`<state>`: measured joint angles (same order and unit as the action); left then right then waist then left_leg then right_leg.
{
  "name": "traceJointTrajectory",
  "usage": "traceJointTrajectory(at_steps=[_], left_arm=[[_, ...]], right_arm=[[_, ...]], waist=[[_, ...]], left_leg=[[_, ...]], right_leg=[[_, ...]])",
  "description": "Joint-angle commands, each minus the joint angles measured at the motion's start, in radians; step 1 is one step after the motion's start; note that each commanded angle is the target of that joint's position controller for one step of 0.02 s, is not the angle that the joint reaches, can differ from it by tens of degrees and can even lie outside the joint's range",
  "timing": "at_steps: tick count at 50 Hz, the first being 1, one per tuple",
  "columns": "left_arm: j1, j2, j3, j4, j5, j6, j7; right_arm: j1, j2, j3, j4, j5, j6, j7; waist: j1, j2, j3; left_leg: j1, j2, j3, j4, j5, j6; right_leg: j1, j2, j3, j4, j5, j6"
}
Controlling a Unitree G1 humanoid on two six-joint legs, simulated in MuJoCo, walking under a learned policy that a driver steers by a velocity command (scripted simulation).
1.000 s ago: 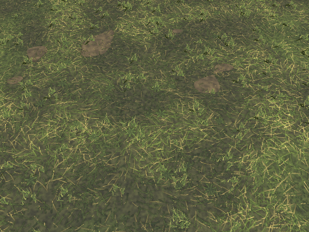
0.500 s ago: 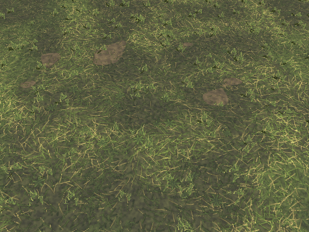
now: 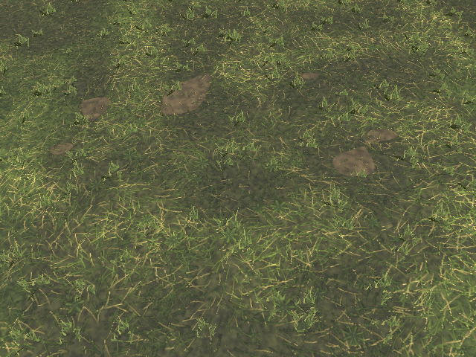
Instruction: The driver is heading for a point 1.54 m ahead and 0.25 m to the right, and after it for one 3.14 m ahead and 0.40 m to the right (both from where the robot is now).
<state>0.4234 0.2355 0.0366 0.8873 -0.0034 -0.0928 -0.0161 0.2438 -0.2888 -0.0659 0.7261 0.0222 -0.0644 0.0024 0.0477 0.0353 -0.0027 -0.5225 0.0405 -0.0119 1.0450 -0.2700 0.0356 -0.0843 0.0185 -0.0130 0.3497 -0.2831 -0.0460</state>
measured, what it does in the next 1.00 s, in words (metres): walks ahead: left foot, then right foot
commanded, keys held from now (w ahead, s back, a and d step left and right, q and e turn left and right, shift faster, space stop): w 1.00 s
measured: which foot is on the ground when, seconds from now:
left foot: up 0.00-0.26, down 0.28-0.84, up 0.86-1.00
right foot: down 0.00-0.28, up 0.30-0.80, down 0.82-1.00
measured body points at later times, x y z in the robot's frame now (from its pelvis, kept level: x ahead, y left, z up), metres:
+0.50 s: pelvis +0.27 +0.06 +0.00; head +0.29 +0.07 +0.45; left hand +0.38 +0.34 -0.12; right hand +0.35 -0.21 -0.12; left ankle +0.29 +0.14 -0.75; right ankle +0.28 -0.10 -0.66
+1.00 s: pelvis +0.56 -0.01 -0.01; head +0.58 -0.02 +0.44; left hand +0.66 +0.26 -0.11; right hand +0.64 -0.28 -0.13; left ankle +0.51 +0.15 -0.66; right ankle +0.60 -0.09 -0.75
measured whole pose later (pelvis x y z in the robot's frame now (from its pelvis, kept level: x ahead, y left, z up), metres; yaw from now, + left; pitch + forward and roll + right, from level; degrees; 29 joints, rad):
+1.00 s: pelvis +0.56 -0.01 -0.01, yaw +0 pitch +1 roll +0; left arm 0.24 0.27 0.04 0.79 0.00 -0.09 -0.03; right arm 0.27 -0.30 -0.04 0.83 0.02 -0.08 0.00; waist 0.01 0.04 0.04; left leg -0.47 0.07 -0.03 1.13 -0.32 0.03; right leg -0.28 0.05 -0.06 0.40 -0.14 -0.07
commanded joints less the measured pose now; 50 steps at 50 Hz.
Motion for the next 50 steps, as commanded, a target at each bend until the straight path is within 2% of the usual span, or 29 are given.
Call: traceJointTrajectory(at_steps=[1,4,7,10,12,13,14,15,16,17,18,19,20,21,24,28,31,35,39,40,41,42,43,44,45,46,47,48,50], left_arm=[[0.025,0.127,0.02,-0.042,-0.003,0.001,0.012],[0.034,0.163,0.023,-0.039,-0.001,0.013,0.026],[0.062,0.185,0.028,-0.025,-0.01,0.015,0.029],[0.055,0.195,0.036,-0.013,-0.021,0.02,0.029],[0.037,0.22,0.046,-0.015,-0.016,0.027,0.03],[0.022,0.227,0.049,-0.018,-0.013,0.034,0.031],[0.016,0.213,0.043,-0.027,-0.005,0.039,0.034],[0.032,0.154,0.021,-0.058,0.023,0.036,0.037],[0.179,0.024,-0.013,-0.058,-0.002,0.015,0.026],[0.071,0.154,0.016,-0.059,-0.033,-0.004,0.018],[-0.044,0.193,0.029,-0.094,-0.05,-0.014,0.013],[-0.092,0.175,0.025,-0.104,-0.039,-0.019,0.019],[-0.103,0.164,0.029,-0.105,-0.021,-0.017,0.022],[-0.074,0.151,0.03,-0.098,-0.018,-0.007,0.02],[-0.075,0.117,0.024,-0.101,-0.01,0.021,0.024],[-0.233,0.109,0.018,-0.158,0.004,0.019,0.023],[-0.348,0.086,0.006,-0.187,0.0,0.003,0.008],[-0.463,0.093,0.002,-0.235,-0.012,-0.007,-0.015],[-0.431,0.135,0.016,-0.248,-0.012,-0.013,-0.033],[-0.343,0.16,0.03,-0.226,-0.01,-0.014,-0.03],[-0.183,0.208,0.055,-0.179,-0.008,-0.013,-0.021],[0.004,0.287,0.075,-0.147,0.002,-0.007,-0.009],[0.026,0.332,0.083,-0.126,0.004,-0.003,-0.017],[0.01,0.222,0.056,-0.139,-0.007,-0.003,-0.017],[-0.066,0.19,0.044,-0.149,-0.006,-0.003,-0.013],[-0.135,0.179,0.039,-0.16,-0.001,-0.003,-0.013],[-0.177,0.155,0.034,-0.164,0.006,-0.004,-0.015],[-0.195,0.141,0.029,-0.164,0.016,-0.008,-0.016],[-0.196,0.141,0.031,-0.152,0.008,-0.02,-0.019]], right_arm=[[-0.134,-0.02,-0.002,-0.102,-0.007,-0.021,0.019],[-0.241,0.012,0.016,-0.139,-0.003,-0.026,0.03],[-0.31,-0.005,0.017,-0.162,0.006,-0.031,0.042],[-0.33,-0.038,0.01,-0.179,0.007,-0.037,0.052],[-0.262,-0.078,-0.007,-0.166,0.003,-0.037,0.048],[-0.145,-0.109,-0.025,-0.134,0.001,-0.034,0.041],[0.025,-0.146,-0.045,-0.085,0.002,-0.028,0.028],[0.206,-0.224,-0.062,-0.049,-0.011,-0.017,0.011],[0.205,-0.25,-0.056,-0.033,-0.024,-0.023,0.028],[0.154,-0.143,-0.033,-0.037,-0.014,-0.026,0.028],[0.079,-0.111,-0.021,-0.038,-0.008,-0.027,0.025],[0.019,-0.104,-0.017,-0.041,-0.013,-0.029,0.027],[-0.019,-0.087,-0.013,-0.041,-0.024,-0.033,0.031],[-0.037,-0.073,-0.01,-0.037,-0.034,-0.039,0.032],[-0.028,-0.076,-0.011,-0.004,-0.019,-0.059,0.033],[0.028,-0.112,-0.017,0.034,-0.018,-0.052,0.015],[0.081,-0.135,-0.018,0.058,-0.01,-0.041,0.006],[0.164,-0.15,-0.019,0.104,-0.002,-0.021,0.002],[0.157,-0.174,-0.027,0.122,-0.001,0.004,-0.007],[0.135,-0.182,-0.028,0.119,-0.003,0.011,-0.009],[0.129,-0.163,-0.018,0.113,-0.01,0.016,-0.012],[0.145,-0.111,0.005,0.084,-0.036,0.013,-0.015],[0.287,0.014,0.038,0.083,-0.021,-0.01,-0.002],[0.209,-0.107,0.014,0.094,0.001,-0.029,0.004],[0.107,-0.149,0.001,0.062,0.023,-0.042,0.008],[0.056,-0.136,0.004,0.052,0.016,-0.045,0.003],[0.032,-0.127,0.0,0.049,-0.002,-0.042,0.0],[0.055,-0.114,-0.002,0.054,-0.006,-0.032,0.001],[0.086,-0.078,0.004,0.066,-0.008,-0.011,-0.002]], waist=[[0.019,-0.122,0.074],[0.043,-0.119,0.097],[0.054,-0.132,0.129],[0.023,-0.134,0.139],[-0.032,-0.154,0.069],[-0.102,-0.157,-0.013],[-0.181,-0.144,-0.123],[-0.22,0.029,-0.285],[-0.116,0.298,-0.424],[-0.149,0.172,-0.288],[-0.135,0.098,-0.131],[-0.101,-0.007,-0.066],[-0.068,-0.015,-0.027],[-0.036,0.019,-0.032],[-0.011,0.023,0.001],[-0.049,0.001,0.06],[-0.097,-0.005,0.072],[-0.135,0.001,0.088],[-0.084,0.038,0.043],[-0.03,0.047,-0.014],[0.044,0.032,-0.121],[0.097,-0.093,-0.287],[0.011,-0.359,-0.396],[0.059,-0.229,-0.337],[0.049,-0.174,-0.187],[0.018,-0.085,-0.109],[-0.008,-0.066,-0.053],[-0.04,-0.094,-0.048],[-0.064,-0.103,-0.041]], left_leg=[[-0.272,0.044,0.007,-0.111,0.115,-0.024],[-0.183,0.02,0.037,-0.326,0.237,-0.046],[-0.102,-0.002,0.048,-0.44,0.303,-0.043],[-0.085,-0.005,0.027,-0.503,0.274,0.003],[0.037,-0.044,0.05,-0.515,0.22,0.041],[0.196,-0.075,0.076,-0.525,0.215,0.07],[0.448,-0.062,0.062,-0.515,0.229,0.101],[0.764,0.165,-0.208,-0.487,0.189,0.161],[0.971,0.357,-0.728,-0.684,-0.12,0.309],[0.865,0.319,-0.73,-0.775,-0.241,0.26],[0.712,0.288,-0.561,-0.788,-0.174,0.222],[0.57,0.251,-0.448,-0.808,-0.025,0.206],[0.471,0.209,-0.36,-0.831,0.086,0.201],[0.414,0.185,-0.307,-0.859,0.133,0.199],[0.326,0.167,-0.212,-0.921,0.208,0.222],[0.335,0.14,-0.125,-0.95,0.268,0.212],[0.35,0.114,-0.061,-0.948,0.284,0.178],[0.49,0.168,-0.073,-0.898,0.287,0.172],[0.619,0.213,-0.086,-0.772,0.508,0.135],[0.614,0.19,-0.063,-0.666,0.677,0.118],[0.545,0.136,-0.022,-0.474,0.732,0.089],[0.327,0.069,0.023,-0.145,0.43,0.053],[-0.069,-0.115,-0.022,0.159,-0.275,-0.004],[-0.182,-0.064,-0.133,0.256,-0.305,0.009],[-0.234,-0.015,-0.106,0.253,-0.212,0.02],[-0.202,0.035,-0.076,0.208,-0.118,0.016],[-0.17,0.064,-0.068,0.15,-0.062,0.007],[-0.109,0.088,-0.076,0.122,-0.022,0.001],[-0.067,0.097,-0.063,0.078,0.007,-0.017]], right_leg=[[0.15,-0.222,0.215,-0.206,0.256,-0.145],[0.076,-0.199,0.135,-0.225,0.297,-0.136],[0.042,-0.225,0.121,-0.242,0.278,-0.141],[0.117,-0.271,0.116,-0.203,0.374,-0.121],[0.166,-0.274,0.095,-0.087,0.678,-0.099],[0.155,-0.249,0.064,0.06,0.853,-0.082],[0.048,-0.206,0.038,0.266,0.862,-0.054],[-0.191,-0.129,0.005,0.614,0.453,-0.025],[-0.497,0.05,0.109,0.906,-0.284,0.015],[-0.609,-0.009,0.173,0.994,-0.265,0.003],[-0.649,-0.058,0.133,0.978,-0.163,-0.009],[-0.607,-0.106,0.111,0.933,-0.071,-0.006],[-0.569,-0.136,0.106,0.881,-0.017,0.001],[-0.512,-0.161,0.115,0.857,0.018,0.006],[-0.505,-0.18,0.095,0.778,0.048,0.034],[-0.602,-0.181,0.077,0.544,0.252,0.067],[-0.545,-0.139,0.033,0.331,0.404,0.062],[-0.569,-0.11,0.031,0.211,0.393,0.042],[-0.489,-0.07,0.016,0.152,0.228,-0.013],[-0.358,-0.036,-0.016,0.131,0.215,-0.036],[-0.123,-0.031,-0.022,0.131,0.243,-0.07],[0.198,-0.227,0.2,0.174,0.288,-0.137],[0.496,-0.415,0.687,0.043,0.038,-0.291],[0.46,-0.39,0.716,-0.032,-0.088,-0.254],[0.327,-0.361,0.561,-0.053,-0.046,-0.213],[0.185,-0.324,0.454,-0.076,0.072,-0.196],[0.077,-0.287,0.376,-0.106,0.169,-0.19],[0.013,-0.264,0.327,-0.134,0.221,-0.185],[-0.048,-0.242,0.26,-0.182,0.284,-0.2]])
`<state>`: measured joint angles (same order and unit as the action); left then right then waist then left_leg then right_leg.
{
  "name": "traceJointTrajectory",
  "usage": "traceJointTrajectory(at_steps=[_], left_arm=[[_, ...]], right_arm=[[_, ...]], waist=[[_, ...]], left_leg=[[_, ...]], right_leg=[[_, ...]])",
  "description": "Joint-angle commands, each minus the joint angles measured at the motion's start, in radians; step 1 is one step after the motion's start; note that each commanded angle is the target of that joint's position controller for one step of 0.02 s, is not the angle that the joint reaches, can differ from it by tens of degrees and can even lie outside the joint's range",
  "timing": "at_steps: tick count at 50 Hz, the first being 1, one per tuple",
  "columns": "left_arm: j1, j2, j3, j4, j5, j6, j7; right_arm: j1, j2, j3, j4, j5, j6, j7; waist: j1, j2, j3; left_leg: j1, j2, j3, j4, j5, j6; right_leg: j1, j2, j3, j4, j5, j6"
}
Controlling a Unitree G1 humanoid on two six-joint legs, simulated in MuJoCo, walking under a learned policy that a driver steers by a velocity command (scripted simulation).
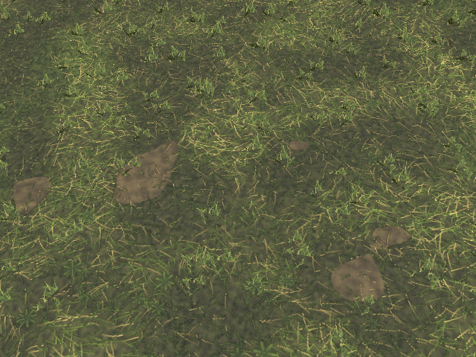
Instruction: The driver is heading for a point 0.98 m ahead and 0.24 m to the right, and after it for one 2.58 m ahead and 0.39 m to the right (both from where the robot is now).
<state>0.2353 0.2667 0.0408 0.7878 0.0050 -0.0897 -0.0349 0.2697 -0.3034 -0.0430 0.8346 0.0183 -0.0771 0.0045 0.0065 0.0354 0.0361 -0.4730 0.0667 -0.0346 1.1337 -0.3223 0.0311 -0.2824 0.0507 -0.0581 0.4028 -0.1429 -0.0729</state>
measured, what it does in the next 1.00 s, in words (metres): walks ahead: left foot, then right foot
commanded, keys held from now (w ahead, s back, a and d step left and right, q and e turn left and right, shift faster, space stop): w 0.42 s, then w+e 0.10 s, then e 0.48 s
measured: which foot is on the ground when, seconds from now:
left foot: up 0.00-0.36, down 0.38-0.88, up 0.90-1.00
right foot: down 0.00-0.40, up 0.42-0.86, down 0.88-1.00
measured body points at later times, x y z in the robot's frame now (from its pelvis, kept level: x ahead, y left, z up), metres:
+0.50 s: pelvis +0.28 +0.06 -0.01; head +0.31 +0.08 +0.44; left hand +0.32 +0.34 -0.14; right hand +0.43 -0.20 -0.11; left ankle +0.35 +0.15 -0.74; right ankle +0.16 -0.08 -0.65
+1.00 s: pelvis +0.46 +0.03 -0.01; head +0.51 +0.00 +0.44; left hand +0.68 +0.27 -0.10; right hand +0.54 -0.27 -0.13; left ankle +0.42 +0.18 -0.65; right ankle +0.54 -0.06 -0.74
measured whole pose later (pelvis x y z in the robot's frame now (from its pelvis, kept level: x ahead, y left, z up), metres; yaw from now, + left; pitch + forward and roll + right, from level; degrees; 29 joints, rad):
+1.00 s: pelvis +0.46 +0.03 -0.01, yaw -15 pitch +2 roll +1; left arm 0.17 0.29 0.07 0.67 0.00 -0.01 -0.01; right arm 0.10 -0.30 -0.05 0.81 0.00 -0.01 -0.02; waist 0.01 0.01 0.07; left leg -0.46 -0.02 -0.02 1.19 -0.51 -0.03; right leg -0.44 0.06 0.02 0.50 -0.10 -0.08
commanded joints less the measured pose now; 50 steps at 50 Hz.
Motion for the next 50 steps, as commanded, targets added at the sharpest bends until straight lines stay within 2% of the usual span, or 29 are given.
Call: traceJointTrajectory(at_steps=[1,4,8,13,16,17,18,19,20,21,22,23,24,26,28,29,31,34,38,41,42,43,44,45,46,47,48,49,50], left_arm=[[-0.003,0.119,0.029,-0.042,-0.003,-0.028,0.001],[0.035,0.146,0.037,-0.014,-0.004,-0.023,0.015],[0.086,0.164,0.039,0.016,-0.013,-0.01,0.028],[0.169,0.179,0.044,0.07,-0.022,0.013,0.034],[0.158,0.194,0.052,0.082,-0.025,0.029,0.042],[0.14,0.204,0.054,0.08,-0.025,0.033,0.044],[0.12,0.2,0.052,0.077,-0.023,0.04,0.046],[0.122,0.17,0.038,0.065,-0.013,0.041,0.049],[0.227,0.072,0.005,0.038,0.001,0.024,0.041],[0.237,0.053,-0.003,0.056,-0.011,0.002,0.035],[0.15,0.157,0.024,0.037,-0.045,-0.014,0.029],[0.071,0.167,0.027,0.013,-0.059,-0.019,0.028],[0.039,0.156,0.028,0.009,-0.047,-0.013,0.032],[0.083,0.127,0.035,0.027,-0.033,0.015,0.039],[0.112,0.092,0.033,0.039,-0.032,0.039,0.046],[0.107,0.088,0.035,0.03,-0.027,0.046,0.05],[0.075,0.081,0.035,0.005,-0.017,0.048,0.051],[-0.027,0.048,0.024,-0.037,-0.011,0.043,0.029],[-0.096,0.064,0.031,-0.098,-0.01,0.051,-0.002],[-0.07,0.099,0.049,-0.128,-0.005,0.056,-0.021],[-0.016,0.116,0.06,-0.121,-0.007,0.054,-0.023],[0.08,0.151,0.08,-0.1,-0.006,0.048,-0.016],[0.143,0.246,0.107,-0.104,0.0,0.048,0.008],[0.111,0.324,0.111,-0.132,0.014,0.053,0.023],[0.111,0.25,0.094,-0.157,0.014,0.055,0.02],[0.031,0.214,0.085,-0.18,0.005,0.056,0.02],[-0.021,0.18,0.077,-0.184,-0.015,0.062,0.025],[-0.055,0.158,0.069,-0.191,-0.022,0.072,0.032],[-0.072,0.156,0.067,-0.198,-0.014,0.079,0.038]], right_arm=[[0.047,-0.057,-0.018,-0.047,-0.007,0.009,-0.006],[-0.057,-0.05,-0.016,-0.081,-0.017,0.013,-0.009],[-0.191,-0.023,-0.005,-0.112,-0.014,-0.003,0.004],[-0.325,-0.03,-0.001,-0.163,-0.002,-0.017,0.03],[-0.306,-0.056,-0.009,-0.168,-0.002,-0.024,0.044],[-0.253,-0.075,-0.018,-0.155,-0.003,-0.025,0.044],[-0.136,-0.105,-0.037,-0.119,-0.006,-0.025,0.039],[0.033,-0.158,-0.06,-0.072,-0.011,-0.024,0.028],[0.159,-0.262,-0.085,-0.053,-0.027,-0.017,0.02],[0.191,-0.21,-0.073,-0.037,-0.011,-0.011,0.022],[0.128,-0.149,-0.052,-0.046,-0.006,-0.011,0.021],[0.05,-0.118,-0.043,-0.062,-0.01,-0.011,0.017],[-0.016,-0.084,-0.032,-0.065,-0.017,-0.015,0.019],[-0.076,-0.049,-0.024,-0.062,-0.03,-0.032,0.022],[-0.091,-0.06,-0.028,-0.045,-0.04,-0.046,0.022],[-0.095,-0.071,-0.032,-0.036,-0.043,-0.05,0.019],[-0.11,-0.089,-0.036,-0.028,-0.044,-0.044,0.004],[-0.106,-0.107,-0.036,-0.02,-0.036,-0.023,-0.022],[-0.07,-0.139,-0.046,0.003,-0.018,0.017,-0.04],[-0.099,-0.155,-0.057,-0.006,0.002,0.05,-0.052],[-0.113,-0.154,-0.059,-0.015,0.007,0.06,-0.058],[-0.111,-0.137,-0.055,-0.02,0.006,0.068,-0.06],[-0.069,-0.114,-0.043,-0.037,-0.021,0.062,-0.054],[0.014,-0.02,-0.013,-0.066,-0.064,0.05,-0.035],[-0.01,-0.086,-0.021,-0.052,-0.037,0.039,-0.015],[-0.076,-0.115,-0.031,-0.071,-0.005,0.041,-0.01],[-0.112,-0.107,-0.032,-0.071,-0.009,0.047,-0.018],[-0.134,-0.111,-0.037,-0.071,-0.021,0.058,-0.03],[-0.132,-0.113,-0.041,-0.076,-0.024,0.069,-0.035]], waist=[[-0.027,-0.098,-0.062],[-0.006,-0.082,-0.017],[0.041,-0.085,0.011],[0.08,-0.088,0.043],[0.043,-0.107,0.02],[0.01,-0.121,-0.014],[-0.057,-0.115,-0.086],[-0.124,-0.084,-0.209],[-0.108,0.114,-0.374],[-0.115,0.227,-0.451],[-0.126,0.132,-0.297],[-0.103,0.076,-0.18],[-0.069,0.022,-0.095],[-0.012,0.067,-0.054],[0.014,0.049,-0.028],[0.025,0.041,-0.02],[0.032,0.039,-0.018],[-0.01,0.036,-0.028],[-0.038,0.025,-0.048],[-0.008,0.041,-0.057],[0.021,0.037,-0.08],[0.066,-0.004,-0.13],[0.08,-0.159,-0.208],[-0.017,-0.339,-0.306],[0.043,-0.212,-0.451],[0.037,-0.142,-0.345],[0.018,-0.056,-0.244],[0.002,-0.037,-0.182],[-0.02,-0.069,-0.156]], left_leg=[[-0.129,0.077,-0.036,-0.041,0.078,-0.023],[-0.209,0.083,-0.028,-0.193,0.214,-0.05],[-0.17,0.049,0.008,-0.45,0.411,-0.047],[-0.194,0.016,0.016,-0.59,0.387,-0.02],[-0.14,-0.005,0.023,-0.633,0.282,0.02],[-0.052,-0.031,0.046,-0.642,0.251,0.037],[0.117,-0.064,0.078,-0.668,0.263,0.062],[0.39,-0.016,0.032,-0.634,0.294,0.102],[0.81,0.242,-0.355,-0.617,0.234,0.245],[0.908,0.332,-0.69,-0.792,0.059,0.317],[0.792,0.306,-0.589,-0.831,-0.052,0.26],[0.64,0.276,-0.446,-0.855,-0.028,0.221],[0.494,0.236,-0.337,-0.899,0.046,0.199],[0.343,0.181,-0.202,-0.963,0.147,0.169],[0.271,0.174,-0.087,-0.979,0.437,0.177],[0.261,0.171,-0.029,-0.967,0.602,0.178],[0.259,0.151,0.072,-0.955,0.747,0.166],[0.282,0.115,0.17,-0.94,0.752,0.14],[0.433,0.177,0.173,-0.865,0.751,0.141],[0.484,0.207,0.169,-0.728,0.836,0.116],[0.48,0.192,0.178,-0.629,0.88,0.097],[0.447,0.136,0.206,-0.459,0.84,0.056],[0.263,0.05,0.221,-0.19,0.53,-0.015],[-0.095,-0.155,0.152,0.156,-0.373,-0.089],[-0.128,-0.134,-0.066,0.256,-0.37,-0.076],[-0.179,-0.095,-0.075,0.246,-0.291,-0.062],[-0.194,-0.058,-0.063,0.174,-0.216,-0.063],[-0.172,-0.035,-0.06,0.094,-0.166,-0.067],[-0.11,-0.034,-0.054,0.032,-0.131,-0.07]], right_leg=[[0.129,-0.272,0.275,-0.253,0.169,-0.177],[0.138,-0.259,0.211,-0.284,0.214,-0.175],[0.156,-0.219,0.128,-0.294,0.191,-0.133],[0.303,-0.281,0.141,-0.243,0.199,-0.127],[0.382,-0.315,0.15,-0.166,0.324,-0.102],[0.387,-0.307,0.141,-0.105,0.464,-0.09],[0.362,-0.268,0.106,0.032,0.603,-0.068],[0.235,-0.216,0.069,0.248,0.539,-0.037],[-0.152,-0.085,0.022,0.635,0.15,0.031],[-0.365,0.015,0.128,0.838,-0.431,0.052],[-0.468,-0.049,0.194,0.917,-0.408,0.032],[-0.477,-0.103,0.166,0.89,-0.315,0.021],[-0.442,-0.143,0.149,0.826,-0.236,0.025],[-0.323,-0.187,0.165,0.749,-0.144,0.037],[-0.283,-0.173,0.164,0.725,-0.115,0.061],[-0.292,-0.163,0.167,0.697,-0.091,0.075],[-0.299,-0.151,0.145,0.579,0.009,0.093],[-0.245,-0.134,0.072,0.355,0.193,0.092],[-0.268,-0.122,0.051,0.239,0.171,0.072],[-0.24,-0.09,0.02,0.205,0.021,0.029],[-0.176,-0.06,0.0,0.164,0.008,0.007],[-0.038,-0.022,-0.008,0.066,0.121,-0.026],[0.186,-0.154,0.203,0.047,0.57,-0.1],[0.466,-0.405,0.607,0.086,0.937,-0.324],[0.476,-0.42,0.669,0.026,0.728,-0.363],[0.387,-0.376,0.569,-0.002,0.569,-0.315],[0.274,-0.321,0.487,-0.031,0.412,-0.25],[0.166,-0.287,0.447,-0.057,0.299,-0.213],[0.075,-0.25,0.421,-0.081,0.239,-0.195]])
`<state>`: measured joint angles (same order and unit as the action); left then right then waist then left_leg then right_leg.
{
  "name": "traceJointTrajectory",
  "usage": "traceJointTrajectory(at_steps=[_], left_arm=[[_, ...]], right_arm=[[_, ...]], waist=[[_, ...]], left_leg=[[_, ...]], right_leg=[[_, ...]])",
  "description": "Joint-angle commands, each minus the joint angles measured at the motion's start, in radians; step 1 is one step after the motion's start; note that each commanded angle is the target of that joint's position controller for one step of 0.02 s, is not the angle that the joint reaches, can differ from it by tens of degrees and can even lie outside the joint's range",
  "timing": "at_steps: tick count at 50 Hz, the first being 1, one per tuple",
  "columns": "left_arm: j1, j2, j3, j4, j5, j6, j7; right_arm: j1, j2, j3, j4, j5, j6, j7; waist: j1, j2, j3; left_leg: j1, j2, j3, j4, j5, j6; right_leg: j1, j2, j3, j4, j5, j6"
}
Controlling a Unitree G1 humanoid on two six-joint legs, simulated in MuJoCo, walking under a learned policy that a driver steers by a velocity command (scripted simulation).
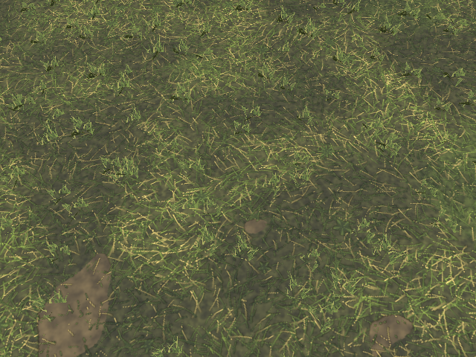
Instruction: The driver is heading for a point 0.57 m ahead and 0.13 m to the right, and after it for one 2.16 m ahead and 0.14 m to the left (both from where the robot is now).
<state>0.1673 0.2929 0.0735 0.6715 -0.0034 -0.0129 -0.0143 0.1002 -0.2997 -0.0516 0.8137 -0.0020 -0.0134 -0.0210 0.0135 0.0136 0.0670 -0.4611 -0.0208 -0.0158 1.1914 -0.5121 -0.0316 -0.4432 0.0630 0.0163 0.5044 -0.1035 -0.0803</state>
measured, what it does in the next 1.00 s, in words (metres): walks ahead, turning right: left foot, then right foot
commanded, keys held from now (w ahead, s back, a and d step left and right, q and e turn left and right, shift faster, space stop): e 0.08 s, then w+e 0.60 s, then w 0.18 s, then w+q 0.14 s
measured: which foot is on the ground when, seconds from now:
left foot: up 0.00-0.28, down 0.30-0.78, up 0.80-1.00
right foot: down 0.00-0.30, up 0.32-0.76, down 0.78-1.00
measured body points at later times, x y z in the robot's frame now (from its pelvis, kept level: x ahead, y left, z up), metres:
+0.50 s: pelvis +0.10 +0.04 +0.02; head +0.12 +0.06 +0.47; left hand +0.35 +0.25 -0.08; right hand +0.05 -0.26 -0.09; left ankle +0.09 +0.16 -0.73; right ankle +0.12 -0.13 -0.64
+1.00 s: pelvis +0.30 -0.13 +0.01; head +0.32 -0.15 +0.46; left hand +0.52 +0.05 -0.09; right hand +0.25 -0.43 -0.10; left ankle +0.41 +0.01 -0.64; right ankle +0.26 -0.20 -0.73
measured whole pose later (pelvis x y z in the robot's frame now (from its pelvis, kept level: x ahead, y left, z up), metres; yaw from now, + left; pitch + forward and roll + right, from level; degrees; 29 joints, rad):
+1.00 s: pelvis +0.30 -0.13 +0.01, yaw -29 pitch +1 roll -1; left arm 0.28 0.25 0.06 0.71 0.00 -0.07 -0.03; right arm 0.24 -0.32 -0.06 0.79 0.02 -0.07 0.00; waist 0.00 0.04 0.03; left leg -0.63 0.15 -0.04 1.14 -0.23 -0.01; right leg -0.19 0.07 -0.05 0.35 -0.19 -0.07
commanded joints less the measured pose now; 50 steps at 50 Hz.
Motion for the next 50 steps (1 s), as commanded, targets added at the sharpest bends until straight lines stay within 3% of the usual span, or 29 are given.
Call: traceJointTrajectory(at_steps=[1,4,7,11,12,14,15,16,17,18,19,21,23,29,32,35,37,38,39,40,41,42,43,44,45,47,50], left_arm=[[-0.013,0.139,0.038,-0.09,0.006,0.008,0.021],[0.007,0.167,0.051,-0.099,0.008,0.014,0.038],[-0.005,0.169,0.053,-0.112,-0.007,0.023,0.052],[0.012,0.171,0.052,-0.114,-0.007,0.025,0.05],[0.015,0.168,0.051,-0.114,-0.009,0.027,0.049],[-0.013,0.146,0.042,-0.122,-0.015,0.033,0.05],[-0.027,0.104,0.03,-0.132,-0.016,0.032,0.051],[0.006,0.015,0.009,-0.139,-0.019,0.027,0.047],[-0.046,0.08,0.021,-0.196,-0.018,0.005,0.038],[-0.04,0.135,0.035,-0.181,-0.015,-0.002,0.032],[-0.002,0.148,0.043,-0.151,-0.012,-0.002,0.026],[0.012,0.119,0.04,-0.129,-0.005,-0.004,0.016],[-0.01,0.08,0.03,-0.135,-0.012,-0.01,0.009],[-0.129,0.04,0.01,-0.185,-0.021,-0.015,-0.015],[-0.199,0.019,-0.003,-0.209,-0.024,-0.02,-0.038],[-0.214,0.024,-0.004,-0.221,-0.025,-0.021,-0.053],[-0.121,0.066,0.02,-0.206,-0.017,-0.021,-0.051],[0.048,0.107,0.046,-0.157,-0.019,-0.019,-0.043],[0.208,0.163,0.075,-0.113,-0.02,-0.008,-0.023],[0.276,0.29,0.09,-0.092,-0.019,-0.01,-0.006],[0.316,0.246,0.072,-0.102,-0.012,-0.021,-0.006],[0.267,0.189,0.05,-0.081,0.0,-0.034,-0.015],[0.207,0.162,0.04,-0.071,-0.008,-0.04,-0.016],[0.136,0.125,0.027,-0.07,-0.008,-0.044,-0.015],[0.089,0.091,0.016,-0.074,0.001,-0.05,-0.017],[0.054,0.079,0.015,-0.06,0.007,-0.069,-0.016],[0.058,0.089,0.02,-0.017,0.015,-0.093,-0.011]], right_arm=[[0.051,-0.104,-0.031,-0.054,-0.005,0.011,-0.011],[0.062,-0.074,-0.023,-0.051,-0.002,0.013,-0.019],[0.029,-0.078,-0.023,-0.066,0.0,0.01,-0.012],[0.022,-0.093,-0.03,-0.079,0.01,-0.024,0.004],[0.036,-0.092,-0.032,-0.076,0.014,-0.034,0.009],[0.131,-0.09,-0.04,-0.044,0.02,-0.051,0.014],[0.221,-0.136,-0.056,-0.019,0.012,-0.056,0.009],[0.275,-0.203,-0.067,-0.011,-0.007,-0.053,0.002],[0.23,-0.252,-0.08,-0.026,-0.039,-0.061,0.015],[0.154,-0.194,-0.069,-0.057,-0.025,-0.069,0.008],[0.119,-0.145,-0.056,-0.064,-0.006,-0.071,0.0],[0.142,-0.12,-0.045,-0.061,0.001,-0.071,-0.008],[0.193,-0.111,-0.04,-0.05,-0.01,-0.078,-0.008],[0.263,-0.141,-0.044,-0.03,-0.011,-0.07,-0.001],[0.292,-0.167,-0.05,-0.012,0.004,-0.062,0.001],[0.307,-0.189,-0.058,0.007,0.025,-0.051,0.009],[0.308,-0.218,-0.065,0.019,0.035,-0.046,0.009],[0.297,-0.214,-0.061,0.021,0.037,-0.045,0.007],[0.301,-0.191,-0.049,0.01,0.027,-0.055,0.004],[0.359,-0.053,-0.001,-0.055,-0.022,-0.074,0.017],[0.334,-0.092,-0.003,-0.041,0.009,-0.108,0.025],[0.214,-0.158,-0.029,-0.078,0.054,-0.116,0.028],[0.168,-0.141,-0.021,-0.094,0.053,-0.121,0.024],[0.165,-0.132,-0.022,-0.077,0.031,-0.117,0.018],[0.195,-0.13,-0.027,-0.065,0.024,-0.103,0.019],[0.254,-0.092,-0.023,-0.038,0.027,-0.073,0.027],[0.209,-0.067,-0.019,-0.049,0.025,-0.046,0.022]], waist=[[-0.039,-0.08,-0.18],[-0.032,-0.115,-0.209],[-0.016,-0.151,-0.219],[-0.007,-0.19,-0.188],[-0.015,-0.189,-0.18],[-0.077,-0.165,-0.148],[-0.111,-0.086,-0.143],[-0.089,0.127,-0.161],[-0.069,0.238,-0.048],[-0.045,0.192,0.008],[-0.03,0.166,0.013],[-0.043,0.132,0.001],[-0.063,0.111,-0.007],[-0.119,0.116,0.027],[-0.141,0.105,0.059],[-0.121,0.103,0.065],[-0.039,0.129,-0.021],[0.061,0.107,-0.119],[0.139,0.072,-0.212],[0.08,-0.223,-0.351],[0.114,-0.193,-0.538],[0.122,-0.131,-0.381],[0.088,-0.121,-0.252],[0.046,-0.07,-0.182],[0.005,-0.09,-0.145],[-0.038,-0.103,-0.129],[-0.044,-0.079,-0.057]], left_leg=[[-0.081,0.036,-0.059,-0.08,0.084,-0.013],[-0.037,0.014,-0.058,-0.231,0.116,-0.042],[0.002,0.01,-0.057,-0.358,0.188,-0.045],[0.081,-0.009,-0.043,-0.503,0.158,-0.017],[0.123,-0.013,-0.037,-0.555,0.157,-0.003],[0.296,0.002,-0.021,-0.751,0.238,0.039],[0.44,0.123,-0.119,-0.84,0.18,0.083],[0.537,0.346,-0.393,-0.922,-0.048,0.159],[0.421,0.45,-0.663,-1.026,-0.258,0.258],[0.394,0.422,-0.596,-1.031,-0.259,0.249],[0.408,0.365,-0.479,-1.024,-0.164,0.203],[0.419,0.305,-0.312,-1.028,0.028,0.16],[0.41,0.277,-0.186,-1.037,0.172,0.155],[0.438,0.273,0.009,-1.043,0.386,0.166],[0.458,0.298,0.063,-1.043,0.421,0.165],[0.49,0.321,0.109,-0.995,0.6,0.153],[0.501,0.323,0.153,-0.831,1.058,0.141],[0.457,0.298,0.194,-0.648,1.194,0.121],[0.26,0.266,0.205,-0.423,1.055,0.087],[-0.18,0.123,0.188,-0.012,0.196,0.02],[-0.251,0.044,-0.038,0.168,-0.078,0.02],[-0.338,0.094,-0.061,0.202,0.007,0.03],[-0.338,0.134,-0.04,0.145,0.088,0.043],[-0.294,0.17,-0.035,0.08,0.155,0.041],[-0.224,0.193,-0.044,0.035,0.208,0.04],[-0.151,0.201,-0.041,0.008,0.267,0.028],[-0.204,0.192,-0.058,-0.078,0.367,0.003]], right_leg=[[0.19,-0.236,0.33,-0.195,0.187,-0.179],[0.182,-0.216,0.322,-0.189,0.186,-0.177],[0.142,-0.184,0.374,-0.242,-0.283,-0.154],[0.115,-0.182,0.446,-0.251,-0.459,-0.133],[0.101,-0.177,0.457,-0.242,-0.483,-0.125],[-0.001,-0.127,0.441,-0.193,-0.538,-0.08],[-0.14,-0.067,0.368,-0.04,-0.556,-0.022],[-0.296,0.062,0.152,0.289,-0.5,0.036],[-0.47,0.013,0.149,0.423,-0.424,0.036],[-0.489,-0.034,0.174,0.506,-0.329,0.041],[-0.487,-0.044,0.161,0.539,-0.252,0.056],[-0.464,-0.067,0.125,0.605,-0.152,0.081],[-0.442,-0.081,0.093,0.643,-0.072,0.094],[-0.393,-0.123,0.025,0.406,0.054,0.118],[-0.332,-0.129,-0.034,0.27,0.043,0.097],[-0.225,-0.102,-0.083,0.163,-0.053,0.041],[-0.01,-0.027,-0.126,0.11,-0.118,-0.016],[0.227,0.013,-0.138,0.032,-0.037,-0.057],[0.527,-0.022,-0.051,0.04,0.002,-0.087],[0.92,-0.334,0.46,0.024,-0.081,-0.232],[0.93,-0.461,0.807,-0.156,-0.161,-0.319],[0.826,-0.412,0.621,-0.175,-0.101,-0.254],[0.662,-0.365,0.467,-0.178,-0.026,-0.217],[0.518,-0.323,0.354,-0.195,0.042,-0.187],[0.41,-0.288,0.274,-0.229,0.106,-0.172],[0.31,-0.275,0.201,-0.302,0.131,-0.177],[0.251,-0.27,0.088,-0.36,0.181,-0.165]])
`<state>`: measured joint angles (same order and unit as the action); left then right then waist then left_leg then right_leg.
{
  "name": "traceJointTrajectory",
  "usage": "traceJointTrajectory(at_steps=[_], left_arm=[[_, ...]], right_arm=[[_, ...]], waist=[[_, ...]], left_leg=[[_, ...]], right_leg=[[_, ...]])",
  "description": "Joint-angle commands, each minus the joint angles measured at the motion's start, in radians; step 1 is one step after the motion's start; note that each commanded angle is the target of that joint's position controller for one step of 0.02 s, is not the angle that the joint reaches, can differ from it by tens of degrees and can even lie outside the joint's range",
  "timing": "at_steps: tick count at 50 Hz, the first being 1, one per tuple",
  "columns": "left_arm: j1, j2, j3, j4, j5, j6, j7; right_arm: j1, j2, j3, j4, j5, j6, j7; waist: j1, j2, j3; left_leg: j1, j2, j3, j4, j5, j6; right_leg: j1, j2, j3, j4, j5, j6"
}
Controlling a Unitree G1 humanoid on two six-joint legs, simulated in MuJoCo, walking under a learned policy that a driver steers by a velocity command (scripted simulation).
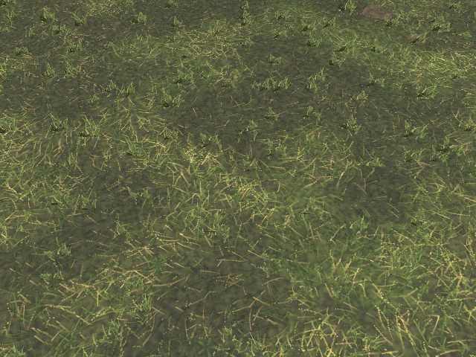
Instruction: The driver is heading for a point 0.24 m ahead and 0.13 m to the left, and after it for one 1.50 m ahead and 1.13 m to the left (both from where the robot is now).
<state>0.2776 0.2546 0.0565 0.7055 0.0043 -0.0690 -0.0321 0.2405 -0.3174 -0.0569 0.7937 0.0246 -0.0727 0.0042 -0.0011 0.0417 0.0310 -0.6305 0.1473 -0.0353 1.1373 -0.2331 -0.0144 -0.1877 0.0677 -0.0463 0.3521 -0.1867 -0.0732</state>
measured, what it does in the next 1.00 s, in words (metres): walks ahead, turning left: left foot, then right foot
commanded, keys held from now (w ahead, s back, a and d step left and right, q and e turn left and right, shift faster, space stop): w+q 0.06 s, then q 0.94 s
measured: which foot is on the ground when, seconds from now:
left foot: up 0.00-0.26, down 0.28-0.76, up 0.78-1.00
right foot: down 0.00-0.30, up 0.32-0.74, down 0.76-1.00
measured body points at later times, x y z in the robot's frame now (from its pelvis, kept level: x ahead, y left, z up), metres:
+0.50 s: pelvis +0.21 +0.05 -0.01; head +0.27 +0.08 +0.43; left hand +0.30 +0.35 -0.12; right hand +0.43 -0.18 -0.10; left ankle +0.29 +0.13 -0.74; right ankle +0.26 -0.12 -0.67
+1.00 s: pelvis +0.28 +0.00 +0.00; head +0.32 +0.00 +0.45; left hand +0.25 +0.31 -0.09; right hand +0.57 -0.16 -0.11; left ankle +0.20 +0.12 -0.67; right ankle +0.36 -0.09 -0.74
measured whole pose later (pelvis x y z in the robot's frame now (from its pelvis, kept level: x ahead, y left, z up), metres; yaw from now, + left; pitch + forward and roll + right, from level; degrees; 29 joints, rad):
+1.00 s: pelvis +0.28 +0.00 +0.00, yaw +34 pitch +1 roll +1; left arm 0.16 0.25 0.06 0.70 0.02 0.01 0.05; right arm 0.20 -0.34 -0.10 0.61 0.02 0.07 -0.01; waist 0.01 0.04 0.04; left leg -0.52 -0.02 -0.05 1.05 -0.40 -0.10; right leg -0.26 -0.05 -0.04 0.46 -0.22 0.00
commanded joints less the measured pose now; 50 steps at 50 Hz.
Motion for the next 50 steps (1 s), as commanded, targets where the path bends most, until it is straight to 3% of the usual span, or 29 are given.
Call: traceJointTrajectory(at_steps=[1,3,7,9,11,13,14,15,16,17,18,19,20,22,25,28,31,34,36,37,38,39,40,41,42,43,44,47,50], left_arm=[[-0.04,0.126,0.036,-0.038,0.011,-0.039,0.011],[-0.035,0.129,0.035,-0.022,0.012,-0.042,0.018],[-0.02,0.156,0.038,0.012,0.006,-0.033,0.037],[-0.015,0.174,0.045,0.026,-0.004,-0.014,0.048],[-0.032,0.197,0.054,0.025,-0.016,0.009,0.063],[-0.055,0.205,0.058,0.015,-0.02,0.033,0.077],[-0.047,0.188,0.05,0.008,-0.018,0.036,0.08],[0.067,0.092,0.02,-0.016,0.029,0.027,0.071],[0.136,0.078,-0.001,-0.025,0.026,0.014,0.051],[0.068,0.177,0.02,-0.007,-0.002,0.01,0.036],[-0.019,0.177,0.02,-0.039,-0.019,0.016,0.037],[-0.053,0.162,0.018,-0.037,-0.01,0.027,0.047],[-0.063,0.168,0.023,-0.042,-0.002,0.042,0.059],[-0.032,0.148,0.022,-0.033,0.002,0.062,0.065],[-0.033,0.123,0.015,-0.022,0.01,0.064,0.08],[-0.073,0.123,0.015,-0.026,0.005,0.07,0.083],[-0.113,0.123,0.017,-0.037,0.0,0.063,0.076],[-0.124,0.129,0.021,-0.041,-0.006,0.042,0.064],[-0.089,0.132,0.029,-0.032,-0.011,0.029,0.054],[-0.055,0.141,0.036,-0.021,-0.01,0.024,0.051],[-0.032,0.204,0.053,-0.022,0.005,0.025,0.054],[-0.067,0.297,0.074,-0.021,0.031,0.041,0.06],[-0.082,0.244,0.066,-0.042,0.048,0.04,0.058],[-0.123,0.194,0.051,-0.063,0.04,0.041,0.064],[-0.162,0.164,0.044,-0.07,0.023,0.044,0.068],[-0.175,0.146,0.038,-0.074,0.007,0.047,0.072],[-0.173,0.14,0.032,-0.074,0.002,0.051,0.076],[-0.124,0.155,0.038,-0.064,0.013,0.07,0.084],[-0.109,0.193,0.054,-0.057,0.01,0.08,0.082]], right_arm=[[0.036,-0.046,-0.014,-0.04,-0.002,0.014,-0.004],[-0.016,-0.039,-0.012,-0.055,-0.002,0.007,0.003],[-0.138,-0.002,0.005,-0.103,-0.018,-0.009,0.032],[-0.151,-0.02,-0.002,-0.13,-0.017,-0.009,0.05],[-0.12,-0.054,-0.017,-0.149,-0.023,-0.006,0.065],[0.034,-0.109,-0.048,-0.128,-0.027,-0.001,0.066],[0.128,-0.156,-0.069,-0.114,-0.029,-0.001,0.05],[0.138,-0.251,-0.083,-0.135,-0.033,0.005,0.029],[0.116,-0.258,-0.074,-0.174,-0.043,0.004,0.03],[0.086,-0.196,-0.064,-0.204,-0.037,0.015,0.033],[0.029,-0.155,-0.052,-0.211,-0.025,0.023,0.029],[-0.011,-0.123,-0.043,-0.213,-0.011,0.033,0.023],[-0.043,-0.111,-0.039,-0.219,-0.011,0.042,0.016],[-0.083,-0.121,-0.043,-0.235,-0.033,0.052,0.01],[-0.071,-0.146,-0.055,-0.236,-0.032,0.059,-0.01],[-0.086,-0.152,-0.059,-0.248,-0.021,0.08,-0.029],[-0.097,-0.149,-0.061,-0.257,-0.022,0.098,-0.036],[-0.083,-0.143,-0.062,-0.26,-0.022,0.108,-0.033],[-0.096,-0.137,-0.06,-0.266,-0.013,0.115,-0.032],[-0.1,-0.127,-0.057,-0.267,-0.005,0.119,-0.033],[-0.066,-0.088,-0.046,-0.268,-0.006,0.12,-0.033],[-0.037,-0.061,-0.042,-0.296,-0.002,0.114,-0.028],[-0.048,-0.147,-0.066,-0.29,-0.022,0.099,-0.024],[-0.036,-0.185,-0.084,-0.267,-0.014,0.1,-0.021],[-0.015,-0.17,-0.085,-0.24,-0.009,0.111,-0.024],[-0.005,-0.146,-0.08,-0.23,-0.012,0.123,-0.028],[-0.004,-0.116,-0.071,-0.229,-0.009,0.131,-0.026],[-0.085,-0.075,-0.054,-0.267,0.004,0.132,-0.021],[-0.121,-0.055,-0.041,-0.293,-0.002,0.129,-0.01]], waist=[[-0.018,-0.102,-0.001],[-0.001,-0.095,0.019],[0.043,-0.075,0.052],[0.043,-0.09,0.036],[0.016,-0.113,-0.004],[-0.062,-0.116,-0.096],[-0.112,-0.058,-0.156],[-0.035,0.187,-0.277],[-0.006,0.25,-0.473],[-0.068,0.061,-0.493],[-0.056,0.006,-0.363],[-0.031,-0.069,-0.237],[-0.005,-0.051,-0.178],[0.032,0.022,-0.14],[0.025,0.04,-0.176],[0.009,0.058,-0.191],[-0.008,0.098,-0.158],[-0.022,0.124,-0.153],[0.003,0.131,-0.151],[0.026,0.122,-0.146],[0.015,0.021,-0.16],[-0.047,-0.297,-0.109],[-0.009,-0.308,-0.11],[-0.02,-0.218,-0.107],[-0.033,-0.169,-0.091],[-0.027,-0.163,-0.08],[-0.021,-0.165,-0.069],[0.028,-0.208,-0.063],[0.052,-0.234,-0.097]], left_leg=[[-0.063,0.014,-0.053,-0.077,0.138,-0.018],[-0.061,-0.012,-0.059,-0.221,0.271,-0.011],[0.036,-0.066,0.024,-0.474,0.42,0.011],[0.025,-0.082,0.036,-0.523,0.376,0.028],[0.046,-0.115,0.063,-0.544,0.254,0.056],[0.224,-0.184,0.103,-0.582,0.194,0.092],[0.398,-0.19,0.066,-0.664,0.375,0.124],[0.718,0.043,-0.228,-0.556,0.864,0.242],[0.933,0.24,-0.688,-0.661,0.85,0.455],[0.886,0.193,-0.594,-0.701,0.678,0.408],[0.762,0.148,-0.485,-0.723,0.526,0.359],[0.61,0.101,-0.407,-0.758,0.426,0.315],[0.482,0.069,-0.37,-0.791,0.349,0.295],[0.333,0.015,-0.326,-0.831,0.314,0.275],[0.322,-0.001,-0.301,-0.811,0.376,0.276],[0.319,-0.024,-0.33,-0.81,0.151,0.245],[0.298,-0.043,-0.373,-0.817,-0.019,0.225],[0.341,-0.038,-0.433,-0.782,0.016,0.219],[0.357,-0.051,-0.462,-0.738,0.077,0.199],[0.332,-0.081,-0.452,-0.701,0.073,0.17],[0.248,-0.142,-0.385,-0.583,-0.079,0.117],[0.04,-0.312,-0.156,-0.389,-0.324,0.049],[-0.005,-0.271,-0.121,-0.135,-0.387,0.001],[0.005,-0.24,-0.127,-0.021,-0.324,-0.015],[0.006,-0.229,-0.108,0.03,-0.27,-0.034],[-0.016,-0.222,-0.097,0.084,-0.22,-0.052],[-0.022,-0.214,-0.081,0.108,-0.195,-0.065],[-0.038,-0.182,-0.011,-0.02,-0.148,-0.088],[0.044,-0.139,0.019,-0.18,-0.174,-0.089]], right_leg=[[0.002,-0.27,0.119,-0.215,0.27,-0.164],[0.014,-0.252,0.051,-0.226,0.261,-0.136],[0.037,-0.257,-0.05,-0.195,0.461,-0.098],[0.128,-0.284,-0.061,-0.131,0.545,-0.082],[0.213,-0.303,-0.063,-0.02,0.707,-0.057],[0.218,-0.274,-0.083,0.226,0.832,-0.018],[0.139,-0.208,-0.108,0.453,0.705,0.032],[-0.156,-0.091,-0.105,0.807,-0.027,0.098],[-0.408,0.069,0.08,1.094,-0.535,0.136],[-0.427,-0.009,0.198,1.134,-0.465,0.116],[-0.472,-0.042,0.172,1.081,-0.38,0.105],[-0.482,-0.08,0.152,0.999,-0.323,0.11],[-0.441,-0.104,0.153,0.918,-0.28,0.112],[-0.341,-0.094,0.13,0.814,-0.242,0.122],[-0.321,-0.079,0.13,0.676,-0.202,0.152],[-0.318,-0.073,0.15,0.58,-0.121,0.166],[-0.293,-0.059,0.156,0.476,-0.098,0.164],[-0.248,-0.043,0.156,0.358,-0.128,0.147],[-0.169,-0.034,0.141,0.199,-0.085,0.122],[-0.085,-0.049,0.135,0.07,-0.001,0.103],[0.024,-0.203,0.251,-0.001,0.026,0.048],[0.067,-0.4,0.486,-0.042,0.192,-0.099],[0.023,-0.486,0.58,-0.056,0.266,-0.194],[0.008,-0.446,0.488,-0.032,0.278,-0.176],[0.004,-0.378,0.384,-0.011,0.27,-0.129],[0.022,-0.342,0.322,-0.001,0.27,-0.106],[0.024,-0.323,0.272,-0.001,0.297,-0.105],[0.097,-0.303,0.189,-0.012,0.313,-0.121],[0.136,-0.34,0.157,0.0,0.343,-0.137]])
Keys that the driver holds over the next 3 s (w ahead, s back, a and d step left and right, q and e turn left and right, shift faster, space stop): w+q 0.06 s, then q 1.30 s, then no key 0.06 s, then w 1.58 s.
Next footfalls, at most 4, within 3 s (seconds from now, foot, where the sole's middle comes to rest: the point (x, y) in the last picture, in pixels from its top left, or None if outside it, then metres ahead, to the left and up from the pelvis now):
0.28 left None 0.33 0.14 -0.78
0.76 right None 0.39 -0.07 -0.78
1.18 left None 0.23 0.13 -0.78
1.62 right None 0.39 -0.01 -0.78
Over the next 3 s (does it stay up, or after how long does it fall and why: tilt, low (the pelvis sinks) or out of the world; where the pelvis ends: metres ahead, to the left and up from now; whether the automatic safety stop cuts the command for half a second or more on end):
stays up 0.70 0.59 0.00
